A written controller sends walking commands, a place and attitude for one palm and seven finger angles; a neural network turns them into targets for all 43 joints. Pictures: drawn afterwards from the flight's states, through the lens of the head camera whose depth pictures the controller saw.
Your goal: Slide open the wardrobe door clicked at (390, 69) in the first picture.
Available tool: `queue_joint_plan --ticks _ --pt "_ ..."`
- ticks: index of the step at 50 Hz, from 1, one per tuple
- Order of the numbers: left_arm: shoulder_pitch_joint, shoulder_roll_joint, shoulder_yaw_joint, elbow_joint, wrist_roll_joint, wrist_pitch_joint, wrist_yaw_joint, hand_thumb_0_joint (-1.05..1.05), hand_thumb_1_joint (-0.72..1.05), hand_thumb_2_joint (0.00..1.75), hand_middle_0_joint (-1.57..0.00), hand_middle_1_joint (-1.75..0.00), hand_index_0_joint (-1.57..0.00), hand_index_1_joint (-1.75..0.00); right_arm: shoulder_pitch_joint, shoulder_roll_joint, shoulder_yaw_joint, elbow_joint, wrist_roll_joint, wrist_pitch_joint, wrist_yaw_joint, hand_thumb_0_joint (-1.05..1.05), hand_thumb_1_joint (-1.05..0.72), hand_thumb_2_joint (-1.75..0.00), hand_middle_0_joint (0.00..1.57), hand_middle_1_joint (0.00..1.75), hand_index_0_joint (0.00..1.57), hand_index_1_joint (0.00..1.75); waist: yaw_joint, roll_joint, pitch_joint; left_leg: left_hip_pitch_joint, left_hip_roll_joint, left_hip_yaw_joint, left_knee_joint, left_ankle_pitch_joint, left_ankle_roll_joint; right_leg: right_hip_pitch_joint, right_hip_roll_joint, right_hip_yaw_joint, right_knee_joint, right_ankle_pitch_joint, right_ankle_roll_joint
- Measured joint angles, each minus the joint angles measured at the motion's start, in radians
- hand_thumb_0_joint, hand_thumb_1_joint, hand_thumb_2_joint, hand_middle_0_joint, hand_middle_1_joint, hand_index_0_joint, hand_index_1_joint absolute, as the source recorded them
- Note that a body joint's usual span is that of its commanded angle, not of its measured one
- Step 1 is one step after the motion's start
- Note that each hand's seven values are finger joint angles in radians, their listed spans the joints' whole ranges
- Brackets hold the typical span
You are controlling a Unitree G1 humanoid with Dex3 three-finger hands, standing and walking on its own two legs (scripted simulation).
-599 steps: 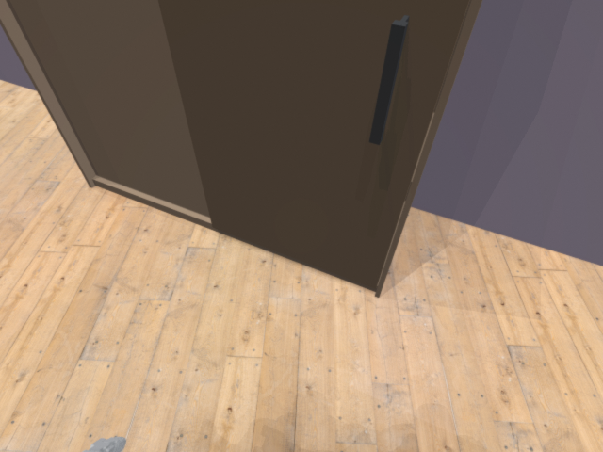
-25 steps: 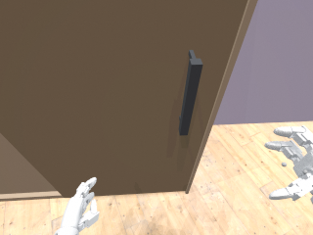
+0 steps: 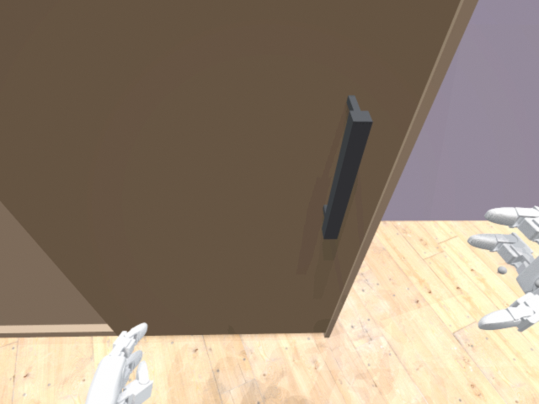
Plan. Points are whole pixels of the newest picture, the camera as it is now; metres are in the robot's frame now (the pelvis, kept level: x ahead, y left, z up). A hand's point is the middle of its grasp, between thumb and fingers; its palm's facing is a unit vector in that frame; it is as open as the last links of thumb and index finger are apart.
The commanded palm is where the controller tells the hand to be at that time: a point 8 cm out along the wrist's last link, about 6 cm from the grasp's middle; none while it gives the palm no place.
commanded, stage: raise the hand with hooked fingers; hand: right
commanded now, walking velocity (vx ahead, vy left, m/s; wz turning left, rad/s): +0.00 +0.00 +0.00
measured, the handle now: (339, 175) +0.46 -0.09 +0.10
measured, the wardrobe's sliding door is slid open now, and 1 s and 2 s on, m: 0.00 0.00 0.00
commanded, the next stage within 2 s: move the hooked fingers beside the handle in 0.18 s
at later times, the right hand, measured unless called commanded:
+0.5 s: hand (480, 264) +0.28 -0.25 +0.13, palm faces +0.03 +1.00 -0.06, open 14.0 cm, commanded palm +0.25 -0.29 +0.13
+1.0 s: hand (442, 238) +0.32 -0.22 +0.12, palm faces +0.00 +1.00 -0.03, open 14.0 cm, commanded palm +0.30 -0.26 +0.13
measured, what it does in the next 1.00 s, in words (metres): stands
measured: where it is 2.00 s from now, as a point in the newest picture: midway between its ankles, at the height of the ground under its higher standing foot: outside the picture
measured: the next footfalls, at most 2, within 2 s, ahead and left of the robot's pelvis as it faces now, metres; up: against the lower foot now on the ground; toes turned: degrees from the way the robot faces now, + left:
none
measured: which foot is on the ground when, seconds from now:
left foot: down 0.00-1.00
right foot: down 0.00-1.00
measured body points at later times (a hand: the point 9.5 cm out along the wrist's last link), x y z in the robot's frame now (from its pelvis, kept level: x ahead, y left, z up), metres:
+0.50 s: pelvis +0.00 +0.03 +0.00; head +0.00 +0.04 +0.45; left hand +0.17 +0.27 -0.08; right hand +0.27 -0.30 +0.13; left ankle -0.01 +0.12 -0.73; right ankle +0.01 -0.08 -0.73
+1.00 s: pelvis +0.00 +0.02 +0.00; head +0.01 +0.03 +0.45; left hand +0.14 +0.28 -0.09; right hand +0.32 -0.27 +0.12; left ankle -0.01 +0.12 -0.73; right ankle +0.01 -0.08 -0.73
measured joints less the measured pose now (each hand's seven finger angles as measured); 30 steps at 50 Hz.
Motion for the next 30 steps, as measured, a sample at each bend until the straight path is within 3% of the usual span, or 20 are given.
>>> queue_joint_plan --ticks 22,30 --pt "-0.027 0.002 0.003 0.013 -0.012 -0.004 0.02 0.01 0.9 0.9 -0.2 -0.3 -0.2 -0.3 -0.05 0.004 0.015 0.082 0.006 -0.019 0.008 -0.01 0.5 -0.3 0.3 1.2 0.31 1.2 -0.009 -0.019 -0.01 -0.013 -0.018 0.02 0.03 -0.018 0.03 -0.012 -0.019 0.022 0.017 0.0 0.031" --pt "-0.02 0.005 0.006 0.02 -0.016 0.006 0.026 0.01 0.9 0.9 -0.2 -0.3 -0.2 -0.3 -0.107 0.001 0.03 0.14 -0.003 -0.031 0.001 -0.01 0.5 -0.3 0.3 1.2 0.31 1.2 0.004 -0.016 -0.009 -0.032 -0.022 0.017 0.043 -0.019 0.035 -0.026 -0.023 0.02 0.024 0.001 0.036"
